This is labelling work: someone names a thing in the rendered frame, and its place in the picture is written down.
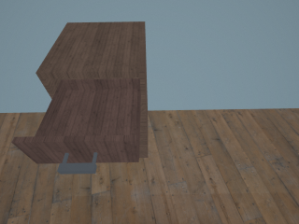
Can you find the cabinet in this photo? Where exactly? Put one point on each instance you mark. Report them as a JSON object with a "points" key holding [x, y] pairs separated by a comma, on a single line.
{"points": [[100, 50]]}

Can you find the drawer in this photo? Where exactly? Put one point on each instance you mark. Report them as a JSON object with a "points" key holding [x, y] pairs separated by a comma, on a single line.
{"points": [[88, 116]]}

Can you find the handle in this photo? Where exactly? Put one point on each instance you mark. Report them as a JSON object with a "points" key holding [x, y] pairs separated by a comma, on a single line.
{"points": [[77, 168]]}

